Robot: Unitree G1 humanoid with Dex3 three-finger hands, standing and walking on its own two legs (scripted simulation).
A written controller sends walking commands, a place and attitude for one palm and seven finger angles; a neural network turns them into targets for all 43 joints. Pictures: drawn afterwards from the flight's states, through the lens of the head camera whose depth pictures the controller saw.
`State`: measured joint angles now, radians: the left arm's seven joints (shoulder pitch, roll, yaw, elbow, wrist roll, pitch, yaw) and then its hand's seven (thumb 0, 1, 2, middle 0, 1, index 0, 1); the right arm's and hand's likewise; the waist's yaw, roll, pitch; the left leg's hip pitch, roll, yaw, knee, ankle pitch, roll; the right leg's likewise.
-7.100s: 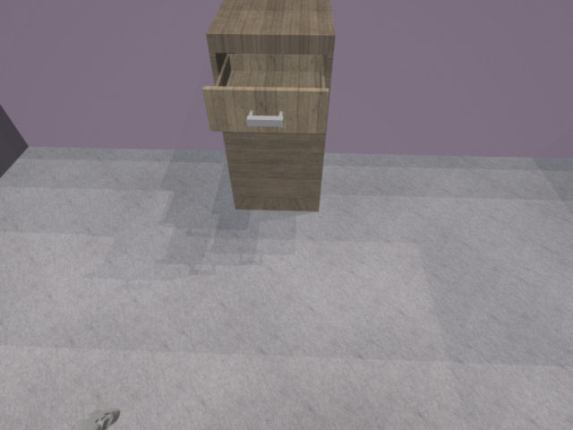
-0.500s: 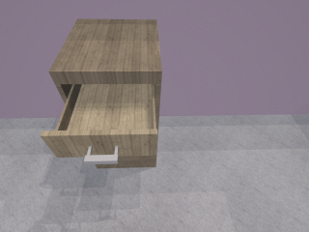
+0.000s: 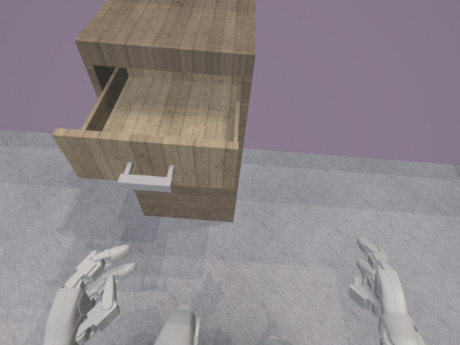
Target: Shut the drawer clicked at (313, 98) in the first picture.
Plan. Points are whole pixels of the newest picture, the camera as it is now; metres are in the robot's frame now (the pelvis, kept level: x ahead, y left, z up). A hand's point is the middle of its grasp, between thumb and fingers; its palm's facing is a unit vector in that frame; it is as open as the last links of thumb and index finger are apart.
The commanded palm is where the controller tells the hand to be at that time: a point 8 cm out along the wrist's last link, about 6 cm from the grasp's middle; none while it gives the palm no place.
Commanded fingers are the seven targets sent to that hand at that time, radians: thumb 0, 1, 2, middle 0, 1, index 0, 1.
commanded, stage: raise the hand and make a fist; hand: left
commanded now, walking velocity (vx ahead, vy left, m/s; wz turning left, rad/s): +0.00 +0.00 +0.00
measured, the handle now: (148, 175) +0.42 +0.22 +0.00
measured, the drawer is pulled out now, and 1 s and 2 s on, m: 0.24 0.24 0.24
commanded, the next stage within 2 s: bring the fist close to the handle in 1.44 s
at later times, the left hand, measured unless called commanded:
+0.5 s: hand (103, 254) +0.22 +0.21 +0.07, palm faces +0.10 -0.99 -0.08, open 3.4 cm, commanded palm +0.19 +0.25 +0.07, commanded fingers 0.00 0.90 0.90 -1.18 -1.36 -1.18 -1.36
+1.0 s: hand (127, 265) +0.21 +0.17 +0.09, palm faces -0.01 -1.00 +0.01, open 3.2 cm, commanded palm +0.19 +0.23 +0.10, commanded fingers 0.00 0.90 0.90 -1.40 -1.60 -1.40 -1.60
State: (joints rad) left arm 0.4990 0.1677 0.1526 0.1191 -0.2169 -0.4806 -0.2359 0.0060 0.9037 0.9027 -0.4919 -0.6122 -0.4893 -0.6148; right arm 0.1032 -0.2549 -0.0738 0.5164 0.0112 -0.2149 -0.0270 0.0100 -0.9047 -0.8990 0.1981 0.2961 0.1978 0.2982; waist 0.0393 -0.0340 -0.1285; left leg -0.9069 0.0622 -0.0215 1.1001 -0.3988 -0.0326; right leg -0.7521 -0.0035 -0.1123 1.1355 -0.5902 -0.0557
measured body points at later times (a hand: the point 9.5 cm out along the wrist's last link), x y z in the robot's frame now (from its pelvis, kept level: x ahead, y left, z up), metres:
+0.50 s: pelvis +0.02 +0.02 +0.01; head +0.07 +0.02 +0.46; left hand +0.21 +0.27 +0.08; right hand +0.13 -0.25 -0.08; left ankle +0.08 +0.14 -0.65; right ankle -0.01 -0.09 -0.65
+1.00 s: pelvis +0.01 +0.05 +0.02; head +0.04 +0.05 +0.46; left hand +0.20 +0.22 +0.09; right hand +0.21 -0.15 -0.04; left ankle +0.08 +0.14 -0.65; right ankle -0.01 -0.09 -0.65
